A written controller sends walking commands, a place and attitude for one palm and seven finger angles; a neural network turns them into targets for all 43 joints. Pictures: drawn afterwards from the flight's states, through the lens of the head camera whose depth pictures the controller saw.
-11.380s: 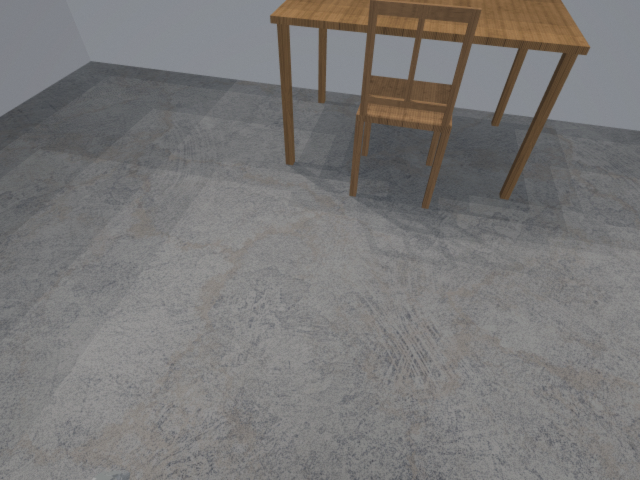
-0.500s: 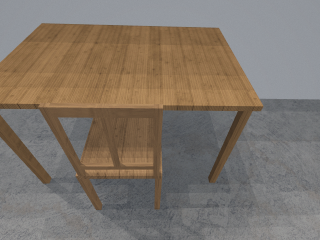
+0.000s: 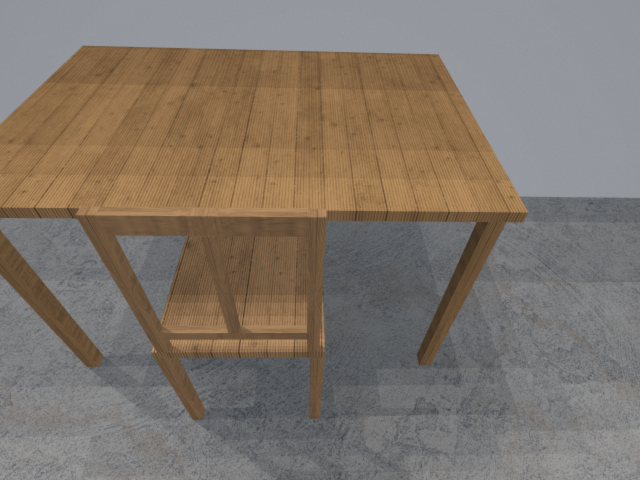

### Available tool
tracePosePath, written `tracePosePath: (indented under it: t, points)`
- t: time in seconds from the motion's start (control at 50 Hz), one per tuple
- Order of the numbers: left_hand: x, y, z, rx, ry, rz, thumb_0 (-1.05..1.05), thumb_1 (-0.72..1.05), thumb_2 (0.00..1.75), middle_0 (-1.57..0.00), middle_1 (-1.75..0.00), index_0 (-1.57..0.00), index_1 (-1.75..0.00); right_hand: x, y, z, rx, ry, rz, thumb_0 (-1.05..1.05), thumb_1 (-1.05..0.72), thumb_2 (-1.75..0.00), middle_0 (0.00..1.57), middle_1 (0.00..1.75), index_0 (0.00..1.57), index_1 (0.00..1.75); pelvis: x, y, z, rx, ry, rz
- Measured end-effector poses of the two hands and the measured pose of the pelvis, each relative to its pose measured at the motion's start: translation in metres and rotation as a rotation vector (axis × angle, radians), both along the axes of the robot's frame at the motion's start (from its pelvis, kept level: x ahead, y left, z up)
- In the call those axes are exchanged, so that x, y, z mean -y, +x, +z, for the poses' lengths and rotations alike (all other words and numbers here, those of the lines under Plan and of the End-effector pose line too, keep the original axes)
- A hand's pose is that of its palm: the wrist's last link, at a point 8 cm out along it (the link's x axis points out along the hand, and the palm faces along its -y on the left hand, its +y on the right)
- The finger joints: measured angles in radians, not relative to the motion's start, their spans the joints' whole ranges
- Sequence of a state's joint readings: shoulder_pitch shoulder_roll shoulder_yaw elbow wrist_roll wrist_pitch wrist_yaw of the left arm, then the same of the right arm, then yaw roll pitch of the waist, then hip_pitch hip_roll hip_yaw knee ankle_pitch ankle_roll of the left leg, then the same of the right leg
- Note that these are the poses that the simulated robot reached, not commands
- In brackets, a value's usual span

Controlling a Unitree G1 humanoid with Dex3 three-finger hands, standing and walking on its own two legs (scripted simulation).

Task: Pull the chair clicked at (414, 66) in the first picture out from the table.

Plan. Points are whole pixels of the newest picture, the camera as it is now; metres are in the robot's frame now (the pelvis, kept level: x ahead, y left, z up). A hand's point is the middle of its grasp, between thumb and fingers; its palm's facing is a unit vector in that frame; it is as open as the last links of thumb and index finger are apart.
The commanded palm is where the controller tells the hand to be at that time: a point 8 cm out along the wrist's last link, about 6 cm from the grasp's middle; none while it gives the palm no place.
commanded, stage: look again from close up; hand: left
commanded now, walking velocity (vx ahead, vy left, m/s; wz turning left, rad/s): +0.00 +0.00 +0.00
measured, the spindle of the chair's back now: (223, 287) +0.45 +0.21 -0.10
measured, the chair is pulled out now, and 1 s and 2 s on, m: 0.00 0.00 0.00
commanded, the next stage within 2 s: raise the hand toward the chair's back in 0.32 s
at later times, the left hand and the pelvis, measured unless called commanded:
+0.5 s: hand out of the picture +0.01 +0.17 -0.15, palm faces +0.12 -0.97 -0.22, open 7.3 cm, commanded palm +0.10 +0.20 -0.07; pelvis +0.00 +0.00 +0.00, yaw +0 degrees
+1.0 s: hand out of the picture +0.14 +0.17 -0.08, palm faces +0.22 -0.97 -0.08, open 10.6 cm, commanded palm +0.13 +0.21 -0.06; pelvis -0.03 -0.03 -0.12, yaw +3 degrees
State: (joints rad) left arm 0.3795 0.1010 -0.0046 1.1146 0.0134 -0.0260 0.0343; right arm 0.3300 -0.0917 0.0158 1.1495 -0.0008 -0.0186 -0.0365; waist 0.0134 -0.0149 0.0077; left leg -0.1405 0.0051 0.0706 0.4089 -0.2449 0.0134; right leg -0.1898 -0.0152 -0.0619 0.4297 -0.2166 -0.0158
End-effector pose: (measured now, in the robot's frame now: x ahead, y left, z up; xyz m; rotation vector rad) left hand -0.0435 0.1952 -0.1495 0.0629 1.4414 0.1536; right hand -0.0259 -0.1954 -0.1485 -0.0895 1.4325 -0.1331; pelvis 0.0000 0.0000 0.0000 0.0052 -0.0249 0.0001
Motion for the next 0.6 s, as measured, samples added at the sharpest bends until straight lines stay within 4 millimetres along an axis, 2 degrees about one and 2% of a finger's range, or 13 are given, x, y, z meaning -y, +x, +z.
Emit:
tracePosePath:
  t: [0.44, 0.46, 0.52, 0.56, 0.6]
  points:
    - [-0.001, 0.004, 0.001, -0.007, 0.003, -0.007, 0.0, 0.91, 0.9, -0.19, -0.3, -0.2, -0.3, 0.001, 0.002, -0.001, -0.009, 0.005, 0.0, 0.01, -0.9, -0.9, 0.2, 0.3, 0.2, 0.3, 0.001, 0.004, -0.001, -0.005, 0.004, 0.003]
    - [-0.003, 0.015, 0.005, 0.038, 0.001, 0.024, 0.0, 0.91, 0.9, -0.19, -0.3, -0.2, -0.3, 0.003, 0.007, 0.0, 0.023, -0.002, -0.002, 0.01, -0.91, -0.9, 0.2, 0.3, 0.2, 0.3, 0.002, 0.003, -0.002, -0.007, 0.006, 0.009]
    - [-0.034, 0.057, 0.038, 0.261, 0.143, 0.027, 0.07, 0.97, 0.89, -0.2, -0.3, -0.2, -0.3, 0.028, 0.024, 0.008, 0.209, -0.079, -0.016, 0.04, -0.93, -0.9, 0.2, 0.3, 0.21, 0.3, 0.003, 0.001, -0.005, -0.012, 0.011, 0.005]
    - [-0.044, 0.096, 0.061, 0.447, 0.189, 0.011, 0.08, 0.96, 0.89, -0.19, -0.3, -0.2, -0.3, 0.047, 0.043, 0.014, 0.342, -0.129, -0.008, 0.04, -0.93, -0.9, 0.2, 0.3, 0.21, 0.3, 0.003, -0.003, -0.01, -0.032, 0.01, 0.021]
    - [-0.041, 0.142, 0.083, 0.666, 0.198, -0.026, 0.07, 0.93, 0.88, -0.19, -0.29, -0.19, -0.29, 0.066, 0.067, 0.02, 0.474, -0.181, 0.033, 0.04, -0.93, -0.9, 0.2, 0.3, 0.21, 0.3, 0.003, -0.008, -0.018, -0.075, 0.008, 0.036]
